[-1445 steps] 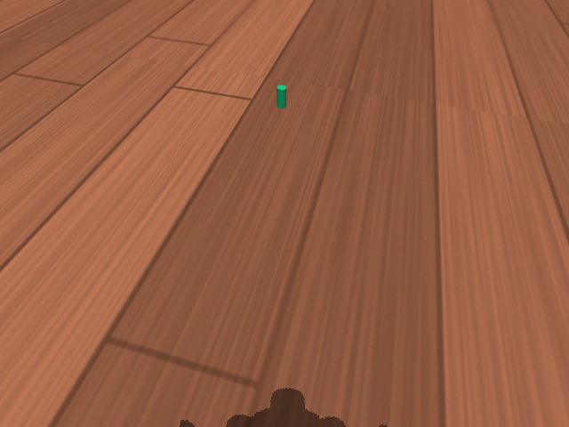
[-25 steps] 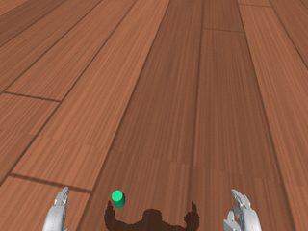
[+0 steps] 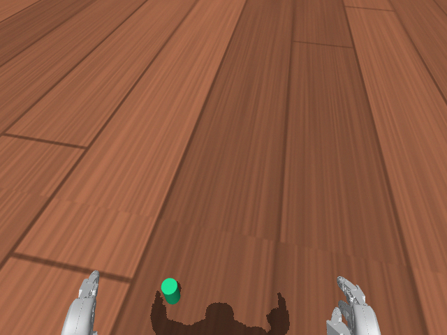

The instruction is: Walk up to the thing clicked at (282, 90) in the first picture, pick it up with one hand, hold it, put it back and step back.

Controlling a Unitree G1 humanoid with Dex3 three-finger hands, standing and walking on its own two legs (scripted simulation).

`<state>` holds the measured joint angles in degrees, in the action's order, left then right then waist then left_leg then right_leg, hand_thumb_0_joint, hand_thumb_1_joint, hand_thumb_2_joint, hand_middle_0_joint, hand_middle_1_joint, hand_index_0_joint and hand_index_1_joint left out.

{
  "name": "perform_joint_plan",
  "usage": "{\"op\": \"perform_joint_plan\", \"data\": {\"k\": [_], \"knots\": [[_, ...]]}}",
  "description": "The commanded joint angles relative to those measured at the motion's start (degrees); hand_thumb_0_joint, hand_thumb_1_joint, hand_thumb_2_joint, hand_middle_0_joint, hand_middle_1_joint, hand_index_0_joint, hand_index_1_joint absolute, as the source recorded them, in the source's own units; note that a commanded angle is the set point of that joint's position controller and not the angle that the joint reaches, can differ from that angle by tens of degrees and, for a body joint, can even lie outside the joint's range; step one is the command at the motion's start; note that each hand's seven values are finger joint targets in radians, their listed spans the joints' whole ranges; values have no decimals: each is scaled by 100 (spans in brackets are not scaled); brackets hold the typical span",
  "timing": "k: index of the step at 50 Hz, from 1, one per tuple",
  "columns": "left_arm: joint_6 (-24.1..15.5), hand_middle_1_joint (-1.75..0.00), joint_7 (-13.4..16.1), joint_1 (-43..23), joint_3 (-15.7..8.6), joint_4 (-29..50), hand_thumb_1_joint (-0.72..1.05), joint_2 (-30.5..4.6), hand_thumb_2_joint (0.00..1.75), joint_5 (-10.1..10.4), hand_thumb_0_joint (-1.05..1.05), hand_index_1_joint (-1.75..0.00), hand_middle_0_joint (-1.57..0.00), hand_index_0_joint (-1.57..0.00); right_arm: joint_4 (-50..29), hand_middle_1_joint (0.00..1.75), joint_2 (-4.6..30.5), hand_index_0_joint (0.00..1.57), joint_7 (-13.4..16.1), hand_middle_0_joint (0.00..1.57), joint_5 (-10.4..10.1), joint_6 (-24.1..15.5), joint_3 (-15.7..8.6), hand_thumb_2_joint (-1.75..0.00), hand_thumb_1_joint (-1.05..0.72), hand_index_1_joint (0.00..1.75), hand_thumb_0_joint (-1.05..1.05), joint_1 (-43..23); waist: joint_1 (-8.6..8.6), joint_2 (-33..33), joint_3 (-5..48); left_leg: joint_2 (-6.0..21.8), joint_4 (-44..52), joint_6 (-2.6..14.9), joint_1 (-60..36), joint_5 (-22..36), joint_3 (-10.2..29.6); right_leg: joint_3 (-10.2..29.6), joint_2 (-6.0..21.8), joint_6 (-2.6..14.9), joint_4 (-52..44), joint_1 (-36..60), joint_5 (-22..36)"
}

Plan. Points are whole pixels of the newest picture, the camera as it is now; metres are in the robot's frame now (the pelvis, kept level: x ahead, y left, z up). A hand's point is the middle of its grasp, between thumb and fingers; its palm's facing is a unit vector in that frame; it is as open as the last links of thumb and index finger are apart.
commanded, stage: stand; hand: left
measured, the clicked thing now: (171, 291) +0.40 +0.19 -0.66
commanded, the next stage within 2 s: none
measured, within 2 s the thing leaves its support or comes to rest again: neither
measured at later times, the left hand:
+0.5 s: hand out of the picture +0.15 +0.20 -0.09, palm faces -0.02 -0.94 -0.33, open 8.5 cm
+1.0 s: hand out of the picture +0.02 +0.25 -0.11, palm faces +0.00 -0.94 -0.34, open 7.4 cm
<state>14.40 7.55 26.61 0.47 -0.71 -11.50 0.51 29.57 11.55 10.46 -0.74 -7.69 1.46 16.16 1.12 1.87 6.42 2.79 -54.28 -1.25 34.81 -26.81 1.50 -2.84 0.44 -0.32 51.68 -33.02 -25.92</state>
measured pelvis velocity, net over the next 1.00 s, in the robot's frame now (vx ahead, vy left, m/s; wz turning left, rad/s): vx -0.02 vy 0.01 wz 0.01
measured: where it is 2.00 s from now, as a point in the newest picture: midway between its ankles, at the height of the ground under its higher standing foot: outside the picture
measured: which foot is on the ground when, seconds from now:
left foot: down 0.00-1.00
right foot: down 0.00-1.00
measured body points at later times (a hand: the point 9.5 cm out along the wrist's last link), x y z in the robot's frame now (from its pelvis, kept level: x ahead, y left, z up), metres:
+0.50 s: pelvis -0.01 +0.00 +0.01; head +0.01 +0.01 +0.46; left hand +0.15 +0.25 -0.06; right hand +0.14 -0.24 -0.09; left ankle +0.01 +0.13 -0.69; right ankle +0.00 -0.12 -0.69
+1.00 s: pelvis -0.02 +0.01 +0.05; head -0.02 +0.01 +0.50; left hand +0.02 +0.30 -0.08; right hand +0.05 -0.27 -0.09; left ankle +0.01 +0.13 -0.69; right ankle +0.00 -0.12 -0.69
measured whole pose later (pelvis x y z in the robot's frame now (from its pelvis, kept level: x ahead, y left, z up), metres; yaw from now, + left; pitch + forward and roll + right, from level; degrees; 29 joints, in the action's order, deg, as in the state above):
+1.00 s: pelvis -0.02 +0.01 +0.05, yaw +1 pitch -4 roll +0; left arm -0.1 1.2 11.8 -0.2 -61.5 -18.0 -1.9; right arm 60.8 17.1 0.6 1.6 0.0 -0.9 10.3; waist -1.0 0.4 -2.9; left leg 0.0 -25.8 0.0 9.9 -12.1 -0.1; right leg -2.0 2.8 -1.5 26.1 -9.4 -12.8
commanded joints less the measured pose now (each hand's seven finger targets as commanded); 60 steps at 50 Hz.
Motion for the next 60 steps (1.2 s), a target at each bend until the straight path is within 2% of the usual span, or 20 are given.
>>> {"op": "perform_joint_plan", "data": {"k": [1,3,5,10,14,16,18,19,20,21,23,25,27,30,35,38,45,49,57,60], "knots": [[-289,-13,38,-50,-306,1034,-47,-537,14,-27,0,-13,-13,-13,-904,30,658,20,38,20,41,-280,-262,-90,-90,30,0,-375,4,-12,512,-222,826,151,-410,1289,-137,-66,-137,61,-847,338,1201],[-298,-29,49,-206,-359,1236,-31,-662,30,-35,0,-29,-20,-20,-903,30,700,20,46,20,39,-278,-298,-90,-90,30,0,-359,21,1,623,-220,809,156,-473,1373,-144,-60,-139,61,-839,344,1291],[-273,-30,36,-38,-274,1044,-15,-554,46,-24,0,-30,-20,-20,-903,30,671,20,42,20,37,-278,-263,-90,-90,30,0,-356,43,-104,468,-224,795,168,-405,1330,-150,-62,-129,47,-853,324,1273],[-296,-30,51,-198,-341,1204,25,-645,86,-33,0,-30,-20,-20,-916,30,708,20,52,20,40,-288,-291,-90,-90,30,0,-360,23,-20,485,-214,836,162,-433,1254,-149,-66,-131,63,-864,272,1173],[-271,-30,44,-112,-242,943,57,-475,90,-25,0,-30,-20,-20,-950,30,676,20,36,20,36,-314,-260,-90,-90,30,0,-428,9,-104,348,-206,946,163,-290,876,-102,-116,-159,69,-875,196,797],[-326,-30,75,-324,-439,1384,73,-779,90,-35,0,-30,-20,-20,-934,30,680,20,47,20,37,-306,-273,-90,-90,30,0,-371,-43,122,584,-231,885,152,-375,1050,-124,-82,-132,77,-860,308,957],[-274,-30,43,-51,-252,1010,89,-552,90,-24,0,-30,-20,-20,-943,30,669,20,41,20,32,-308,-245,-90,-90,30,0,-392,5,-72,345,-231,862,174,-291,1012,-147,-69,-136,60,-898,205,947],[-282,-30,41,-89,-233,1017,90,-493,90,-19,0,-30,-20,-20,-974,30,664,20,49,20,27,-318,-246,-90,-90,30,0,-398,27,-105,361,-221,871,173,-309,966,-152,-60,-135,62,-896,183,906],[-920,-30,-207,-1235,-562,-993,90,-1341,90,-591,0,-30,-20,-20,330,30,1488,20,-293,20,703,84,-511,-90,-90,30,0,-686,-168,-427,-359,33,1160,338,-629,1839,286,463,330,375,-959,852,1335],[-1160,-30,-349,-962,-595,-1490,90,-1396,90,-651,0,-30,-20,-20,577,30,1446,20,-491,20,763,264,-561,-90,-90,30,0,-613,-210,-546,-36,-12,1000,456,-834,1764,80,643,450,498,-1113,982,1447],[-1443,-30,-494,-1003,-522,-1918,90,-1552,90,-526,0,-30,-20,-20,621,30,1452,20,-670,20,584,376,-597,-90,-90,30,0,-609,-134,-373,2,-62,1153,535,-997,1452,224,851,524,574,-1248,1075,1348],[-1529,-30,-586,-1274,-483,-2365,90,-1467,90,-397,0,-30,-20,-20,815,30,1391,20,-834,20,438,377,-579,-90,-90,30,0,-569,-174,-350,5,-72,1382,521,-1207,1278,224,812,536,478,-1348,1091,1242],[-1581,-30,-594,-1337,-467,-2837,90,-1497,90,-333,0,-30,-20,-20,991,30,1402,20,-901,20,373,380,-615,-90,-90,30,0,-705,-223,-257,26,10,1628,492,-1434,1676,347,645,477,400,-1329,1221,1573],[-1623,-30,-577,-1478,-441,-3494,90,-1510,90,-318,0,-30,-20,-20,1299,30,1445,20,-931,20,391,449,-603,-90,-90,30,0,-874,-269,-15,-220,106,2059,478,-1374,1501,487,536,445,301,-1559,1499,1469],[-1677,-30,-547,-1566,-415,-4334,90,-1614,90,-277,0,-30,-20,-20,1816,30,1460,20,-931,20,331,542,-578,-90,-90,30,0,-701,-179,-153,-260,90,2327,407,-1854,1915,385,606,574,267,-2070,1905,1946],[-1659,-30,-540,-1625,-383,-4757,90,-1662,90,-238,0,-30,-20,-20,2100,30,1524,20,-926,20,319,580,-532,-90,-90,30,0,-695,-161,-148,-462,140,2712,384,-2036,1782,425,655,611,239,-2442,2010,1765],[-1602,-30,-567,-1722,-328,-5511,90,-1750,90,-221,0,-30,-20,-20,2605,30,1715,20,-921,20,259,626,-489,-90,-90,30,0,-865,-205,-20,-754,276,3547,311,-2193,1382,598,533,581,141,-2957,2412,1492],[-1623,-30,-574,-1819,-294,-5805,90,-1815,90,-221,0,-30,-20,-20,2844,30,1710,20,-930,20,223,640,-465,-90,-90,30,0,-842,-162,-174,-847,241,3649,255,-2386,1519,511,593,640,110,-3246,2407,1417],[-1605,-30,-596,-1860,-274,-6180,90,-1809,90,-213,0,-30,-20,-20,3100,30,1716,20,-952,20,218,690,-437,-90,-90,30,0,-910,-187,-149,-1070,257,3866,239,-2335,992,515,592,623,54,-3518,2363,1018],[-1612,-30,-604,-1968,-287,-6195,90,-1872,90,-204,0,-30,-20,-20,3146,30,1710,20,-961,20,212,687,-435,-90,-90,30,0,-914,-165,-213,-999,248,3860,226,-2369,1112,489,664,670,68,-3587,2380,968]]}}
